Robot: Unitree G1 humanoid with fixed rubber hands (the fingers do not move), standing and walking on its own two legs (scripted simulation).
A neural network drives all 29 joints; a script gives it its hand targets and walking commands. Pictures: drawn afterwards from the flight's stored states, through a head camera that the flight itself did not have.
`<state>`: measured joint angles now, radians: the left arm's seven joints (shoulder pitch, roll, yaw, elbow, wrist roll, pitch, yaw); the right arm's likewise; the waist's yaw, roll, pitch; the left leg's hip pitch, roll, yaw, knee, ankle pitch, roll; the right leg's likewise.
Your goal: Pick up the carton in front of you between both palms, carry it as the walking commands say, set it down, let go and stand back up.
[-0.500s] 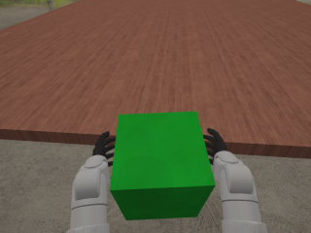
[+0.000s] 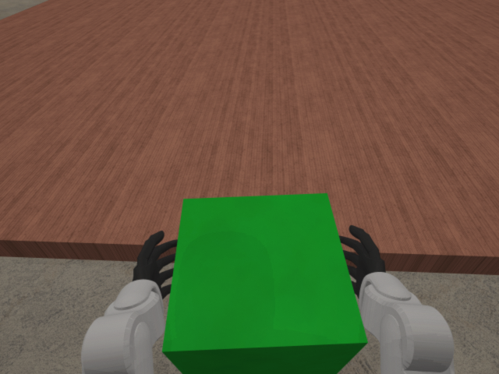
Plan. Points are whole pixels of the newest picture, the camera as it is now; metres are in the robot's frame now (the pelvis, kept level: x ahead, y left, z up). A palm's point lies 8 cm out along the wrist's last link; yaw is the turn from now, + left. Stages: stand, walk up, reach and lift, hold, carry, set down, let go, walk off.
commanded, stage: carry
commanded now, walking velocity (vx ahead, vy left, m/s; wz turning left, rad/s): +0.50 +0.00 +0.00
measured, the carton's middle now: (258, 297) +0.25 -0.01 +0.03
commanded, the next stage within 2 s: none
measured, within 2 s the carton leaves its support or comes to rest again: neither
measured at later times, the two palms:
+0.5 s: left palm (168, 123) +0.58 +0.15 +0.15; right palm (310, 114) +0.59 -0.15 +0.15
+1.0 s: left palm (184, 58) +0.99 +0.15 +0.14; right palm (280, 54) +0.99 -0.15 +0.14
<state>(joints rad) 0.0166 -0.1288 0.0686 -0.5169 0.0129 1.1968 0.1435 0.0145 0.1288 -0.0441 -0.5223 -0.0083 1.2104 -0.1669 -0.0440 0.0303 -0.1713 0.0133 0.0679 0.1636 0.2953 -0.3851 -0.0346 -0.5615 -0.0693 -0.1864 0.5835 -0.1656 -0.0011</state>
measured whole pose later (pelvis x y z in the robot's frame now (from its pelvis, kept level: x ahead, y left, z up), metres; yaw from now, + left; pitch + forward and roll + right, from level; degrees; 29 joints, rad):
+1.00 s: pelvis +0.64 +0.01 -0.01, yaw +2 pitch +7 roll -1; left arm -0.57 -0.11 0.31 -0.26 0.01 1.17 0.18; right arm -0.60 0.11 -0.25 -0.19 0.01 1.14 -0.19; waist -0.08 0.02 -0.03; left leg -0.11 0.01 0.13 0.45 -0.46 0.05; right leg -0.82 -0.05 -0.09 1.29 -0.34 -0.09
